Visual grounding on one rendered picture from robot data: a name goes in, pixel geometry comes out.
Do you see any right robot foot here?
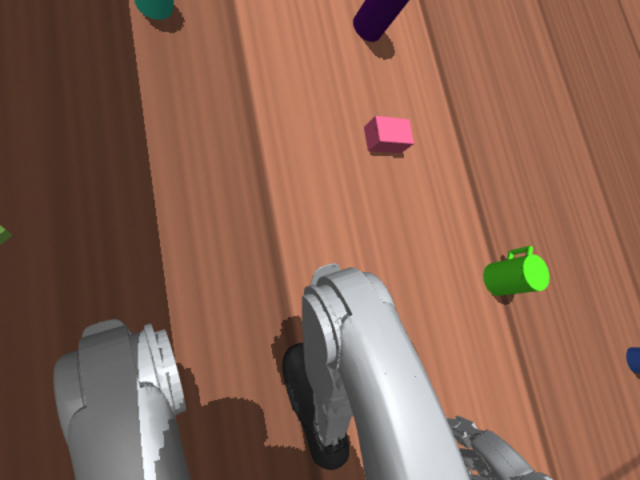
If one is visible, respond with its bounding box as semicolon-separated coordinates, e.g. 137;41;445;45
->
282;343;349;470

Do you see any right robot hand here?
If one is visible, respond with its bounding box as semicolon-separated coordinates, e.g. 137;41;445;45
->
447;416;535;480

